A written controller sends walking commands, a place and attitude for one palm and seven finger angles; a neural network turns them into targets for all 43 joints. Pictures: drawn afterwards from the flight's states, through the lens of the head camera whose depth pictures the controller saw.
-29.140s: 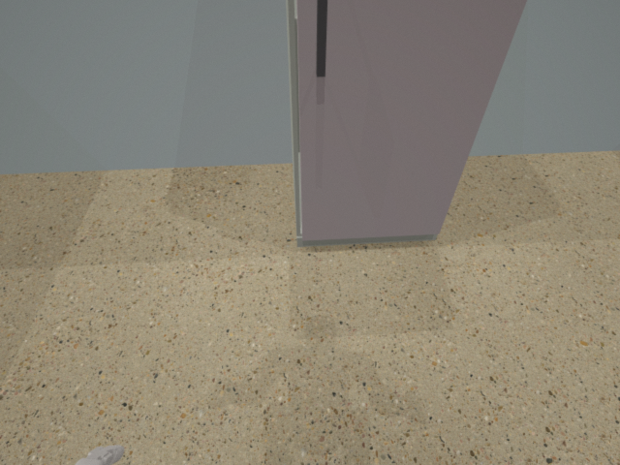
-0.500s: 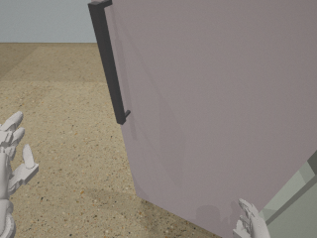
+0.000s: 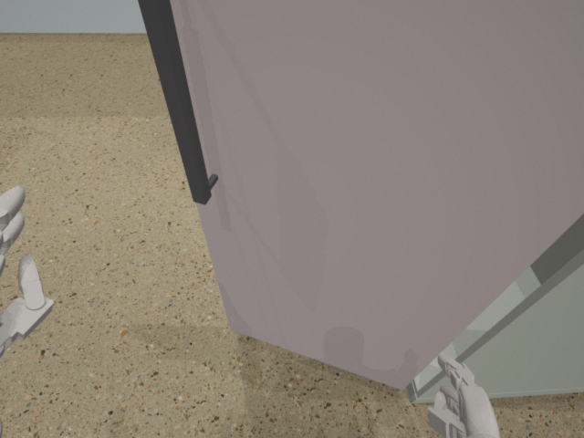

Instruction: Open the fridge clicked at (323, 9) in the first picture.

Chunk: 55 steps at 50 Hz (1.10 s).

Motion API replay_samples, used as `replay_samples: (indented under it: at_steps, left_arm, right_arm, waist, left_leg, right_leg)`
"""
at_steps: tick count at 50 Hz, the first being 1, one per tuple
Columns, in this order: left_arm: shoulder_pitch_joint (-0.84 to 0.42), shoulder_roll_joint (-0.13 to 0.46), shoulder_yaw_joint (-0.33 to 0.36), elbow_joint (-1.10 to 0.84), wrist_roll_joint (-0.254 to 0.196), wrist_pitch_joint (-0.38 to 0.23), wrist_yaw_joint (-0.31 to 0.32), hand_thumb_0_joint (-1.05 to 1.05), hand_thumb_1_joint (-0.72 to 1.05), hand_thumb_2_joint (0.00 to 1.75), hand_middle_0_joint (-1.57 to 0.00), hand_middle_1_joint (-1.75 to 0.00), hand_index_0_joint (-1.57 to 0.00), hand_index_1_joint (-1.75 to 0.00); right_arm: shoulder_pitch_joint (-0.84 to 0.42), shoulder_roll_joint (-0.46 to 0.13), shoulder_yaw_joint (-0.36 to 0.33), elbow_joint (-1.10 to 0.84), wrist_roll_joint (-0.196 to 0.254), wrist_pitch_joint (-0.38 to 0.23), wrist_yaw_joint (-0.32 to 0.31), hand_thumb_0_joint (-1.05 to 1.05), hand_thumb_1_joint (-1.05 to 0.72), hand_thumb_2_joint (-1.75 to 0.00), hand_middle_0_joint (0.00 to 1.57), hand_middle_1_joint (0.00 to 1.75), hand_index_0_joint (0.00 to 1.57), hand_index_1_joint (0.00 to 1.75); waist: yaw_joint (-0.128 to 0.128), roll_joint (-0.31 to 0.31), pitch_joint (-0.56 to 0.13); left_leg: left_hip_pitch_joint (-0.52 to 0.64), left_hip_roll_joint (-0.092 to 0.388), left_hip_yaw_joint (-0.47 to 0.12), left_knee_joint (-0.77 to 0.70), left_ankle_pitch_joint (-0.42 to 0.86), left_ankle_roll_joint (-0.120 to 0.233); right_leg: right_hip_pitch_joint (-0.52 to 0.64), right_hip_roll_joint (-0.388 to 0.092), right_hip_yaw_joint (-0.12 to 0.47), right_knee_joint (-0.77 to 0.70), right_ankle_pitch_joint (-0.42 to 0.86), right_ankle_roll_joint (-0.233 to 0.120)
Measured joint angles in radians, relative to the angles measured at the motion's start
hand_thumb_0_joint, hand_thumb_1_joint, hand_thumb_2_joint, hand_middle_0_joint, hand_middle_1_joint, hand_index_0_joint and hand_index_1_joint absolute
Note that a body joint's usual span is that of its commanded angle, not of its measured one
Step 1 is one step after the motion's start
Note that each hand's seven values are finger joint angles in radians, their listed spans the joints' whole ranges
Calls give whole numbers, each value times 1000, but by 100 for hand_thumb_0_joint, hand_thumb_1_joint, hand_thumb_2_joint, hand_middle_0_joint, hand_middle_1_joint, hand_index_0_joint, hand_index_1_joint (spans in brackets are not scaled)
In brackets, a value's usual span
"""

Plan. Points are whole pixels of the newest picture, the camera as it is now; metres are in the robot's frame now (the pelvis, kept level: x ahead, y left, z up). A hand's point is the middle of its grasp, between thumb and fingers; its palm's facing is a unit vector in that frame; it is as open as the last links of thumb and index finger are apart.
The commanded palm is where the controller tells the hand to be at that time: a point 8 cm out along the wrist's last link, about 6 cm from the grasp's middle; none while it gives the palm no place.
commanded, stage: step back with the hand held close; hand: left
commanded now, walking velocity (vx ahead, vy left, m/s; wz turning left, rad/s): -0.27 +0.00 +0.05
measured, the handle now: (188, 100) +0.48 +0.18 +0.21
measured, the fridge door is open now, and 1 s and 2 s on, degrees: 68 68 68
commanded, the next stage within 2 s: stop stepping back and stand still in 1.02 s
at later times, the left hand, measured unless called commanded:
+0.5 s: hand out of the picture +0.12 +0.27 +0.17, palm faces +0.50 -0.76 -0.42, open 7.4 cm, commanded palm +0.04 +0.31 +0.18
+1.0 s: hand out of the picture +0.03 +0.29 +0.19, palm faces +0.54 -0.74 -0.41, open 7.4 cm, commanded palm -0.04 +0.31 +0.18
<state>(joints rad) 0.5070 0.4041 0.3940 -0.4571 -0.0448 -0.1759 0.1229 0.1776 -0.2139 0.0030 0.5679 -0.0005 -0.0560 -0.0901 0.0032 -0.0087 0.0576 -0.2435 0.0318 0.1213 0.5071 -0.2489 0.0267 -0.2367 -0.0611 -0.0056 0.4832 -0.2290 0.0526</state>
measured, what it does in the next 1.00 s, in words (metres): walks backwards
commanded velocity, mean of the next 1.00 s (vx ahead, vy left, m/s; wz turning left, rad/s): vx -0.34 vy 0.00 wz -0.04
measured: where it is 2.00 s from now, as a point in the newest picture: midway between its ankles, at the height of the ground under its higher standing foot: outside the picture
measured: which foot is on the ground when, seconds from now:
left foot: down 0.00-1.00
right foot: down 0.00-0.82, up 0.84-1.00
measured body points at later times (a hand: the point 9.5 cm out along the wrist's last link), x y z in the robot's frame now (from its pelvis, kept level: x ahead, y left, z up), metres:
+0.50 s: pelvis -0.07 +0.00 -0.01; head -0.06 +0.02 +0.44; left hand +0.09 +0.31 +0.19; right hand +0.11 -0.23 -0.08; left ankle +0.01 +0.10 -0.73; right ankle +0.02 -0.15 -0.74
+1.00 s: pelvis -0.15 +0.00 -0.02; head -0.14 +0.04 +0.43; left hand -0.01 +0.32 +0.21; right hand +0.04 -0.21 -0.09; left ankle +0.01 +0.10 -0.74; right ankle -0.19 -0.15 -0.69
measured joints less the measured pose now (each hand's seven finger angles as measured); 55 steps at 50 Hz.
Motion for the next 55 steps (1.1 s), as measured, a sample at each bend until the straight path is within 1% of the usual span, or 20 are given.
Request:
replay_samples:
  at_steps: [4, 7, 12, 18, 23, 29, 33, 36, 39, 41, 42, 44, 46, 47, 49, 51, 52, 53, 54, 55]
  left_arm:
    - [19, 35, 29, -36, -1, -17, 6, 2, 89, 90, -22, -30, -22, -30]
    - [15, 40, 48, -43, 0, -33, 12, 2, 89, 90, -22, -30, -22, -30]
    - [-10, 7, 56, -22, 9, -52, 20, 2, 89, 90, -22, -30, -22, -30]
    - [-28, -39, 30, -16, 20, -73, 24, 2, 89, 90, -21, -30, -21, -30]
    - [-53, -24, 25, -19, 27, -96, 25, 2, 89, 90, -22, -30, -21, -30]
    - [-42, 34, 77, -32, 37, -132, 13, 2, 89, 90, -22, -30, -22, -30]
    - [-33, 36, 107, -34, 37, -150, 4, 2, 89, 90, -22, -30, -22, -30]
    - [-49, 8, 92, -35, 31, -151, 5, 1, 89, 90, -22, -30, -22, -30]
    - [-73, -11, 55, -50, 28, -145, 13, 1, 89, 90, -22, -30, -22, -30]
    - [-80, -6, 44, -68, 25, -144, 14, 1, 89, 90, -22, -30, -22, -30]
    - [-82, -2, 46, -77, 24, -145, 13, 1, 89, 90, -22, -30, -22, -30]
    - [-95, 21, 62, -88, 22, -141, 7, 1, 89, 90, -22, -30, -22, -30]
    - [-108, 61, 85, -94, 11, -148, 5, 2, 89, 90, -22, -30, -22, -30]
    - [-109, 72, 95, -93, 3, -152, 7, 2, 89, 90, -22, -30, -22, -30]
    - [-96, 72, 106, -90, -15, -150, 11, 2, 89, 90, -22, -30, -22, -30]
    - [-71, 68, 113, -84, -29, -148, 13, 1, 89, 90, -22, -30, -22, -30]
    - [-57, 73, 120, -84, -33, -148, 14, 1, 89, 90, -22, -30, -22, -30]
    - [-51, 71, 122, -83, -31, -152, 14, 1, 89, 90, -21, -30, -21, -30]
    - [-56, 53, 105, -75, -24, -156, 16, 1, 89, 90, -21, -30, -21, -30]
    - [-66, 35, 78, -66, -15, -153, 16, 1, 89, 90, -21, -30, -21, -30]
  right_arm:
    - [15, 15, 5, -17, 2, 2, 0, 1, -91, -90, 20, 30, 21, 30]
    - [25, 20, 12, -19, 3, -10, 1, 1, -91, -90, 20, 30, 21, 30]
    - [34, 18, 20, -10, 8, -36, 3, 1, -90, -90, 20, 30, 21, 30]
    - [43, 13, 20, 15, 0, -60, 3, 1, -90, -90, 20, 30, 21, 30]
    - [51, 8, 15, 21, -4, -77, 2, 1, -90, -90, 20, 30, 21, 30]
    - [62, 2, 0, 9, 0, -98, 5, 1, -90, -90, 20, 30, 21, 30]
    - [52, -5, -11, 14, 0, -103, 11, 1, -90, -90, 20, 30, 21, 30]
    - [32, -8, -19, 33, -4, -98, 17, 1, -90, -90, 20, 30, 21, 30]
    - [8, -14, -20, 53, -6, -82, 27, 1, -90, -90, 20, 30, 21, 30]
    - [-4, -12, -18, 54, -6, -71, 28, 1, -91, -90, 20, 30, 21, 30]
    - [-7, -11, -16, 48, -7, -70, 25, 1, -91, -90, 20, 30, 21, 30]
    - [-11, 4, -25, 38, -12, -86, 18, 1, -91, -90, 20, 30, 21, 30]
    - [-11, 31, -40, 53, -12, -106, 24, 1, -91, -90, 20, 30, 21, 30]
    - [-10, 42, -45, 63, -9, -109, 32, 1, -91, -90, 20, 30, 21, 30]
    - [-3, 54, -45, 74, -4, -109, 43, 1, -91, -90, 20, 30, 21, 30]
    - [7, 65, -35, 75, -4, -112, 47, 1, -91, -90, 20, 30, 21, 30]
    - [9, 73, -27, 73, -7, -114, 49, 1, -90, -90, 20, 30, 21, 30]
    - [3, 76, -19, 73, -9, -115, 49, 1, -90, -90, 20, 30, 21, 30]
    - [-8, 71, -14, 86, -15, -115, 47, 1, -90, -90, 20, 30, 21, 30]
    - [-9, 66, -10, 104, -19, -111, 43, 1, -90, -90, 20, 30, 21, 30]
  waist:
    - [-3, -16, 4]
    - [3, -15, 3]
    - [16, 5, 3]
    - [29, 12, -7]
    - [10, 1, 0]
    - [-18, -2, 16]
    - [3, 0, 23]
    - [22, -10, 24]
    - [20, -25, 34]
    - [13, -36, 42]
    - [9, -32, 45]
    - [-8, 1, 56]
    - [-15, 19, 60]
    - [-10, 24, 53]
    - [3, 39, 23]
    - [20, 38, -14]
    - [33, 17, -32]
    - [52, -2, -38]
    - [65, -2, -30]
    - [73, -6, -29]
  left_leg:
    - [-30, -4, -2, 23, 5, 9]
    - [-56, -4, -9, 49, 8, 13]
    - [-102, 2, -28, 102, 7, 15]
    - [-143, 6, -45, 136, -14, 16]
    - [-167, -6, -68, 124, 2, 18]
    - [-200, -15, -92, 145, 33, 25]
    - [-232, -9, -81, 200, -24, 25]
    - [-253, -23, -77, 225, -118, 11]
    - [-265, -41, -80, 230, -160, -4]
    - [-271, -43, -75, 220, -124, 6]
    - [-278, -34, -73, 212, -89, 21]
    - [-287, 8, -80, 175, 67, 42]
    - [-287, 44, -84, 139, 192, 46]
    - [-288, 54, -85, 128, 196, 37]
    - [-294, 69, -81, 96, 204, 30]
    - [-305, 77, -60, 57, 217, 16]
    - [-319, 71, -37, 53, 195, 1]
    - [-341, 66, -18, 83, 125, -32]
    - [-354, 57, -33, 161, 29, -59]
    - [-362, 35, -53, 269, -59, -70]
  right_leg:
    - [-29, -5, 0, 25, 8, -1]
    - [-48, -6, -6, 44, 10, -2]
    - [-76, -3, -22, 76, 12, 4]
    - [-102, 6, -30, 80, 30, -6]
    - [-115, 32, -2, 68, 42, -17]
    - [-138, 72, 50, 108, 44, -13]
    - [-169, 73, 54, 155, 34, -11]
    - [-190, 64, 67, 159, 46, -11]
    - [-197, 50, 72, 149, 66, -5]
    - [-211, 46, 72, 162, 44, -8]
    - [-232, 57, 73, 199, -35, -15]
    - [-285, 114, 65, 437, -171, -20]
    - [-281, 154, 43, 627, -240, -28]
    - [-254, 159, 28, 652, -266, -36]
    - [-159, 149, -10, 555, -317, -53]
    - [-36, 127, -38, 336, -341, -73]
    - [21, 105, -29, 207, -343, -91]
    - [37, 85, -5, 119, -265, -96]
    - [28, 79, 11, 112, -181, -74]
    - [27, 70, 25, 113, -146, -50]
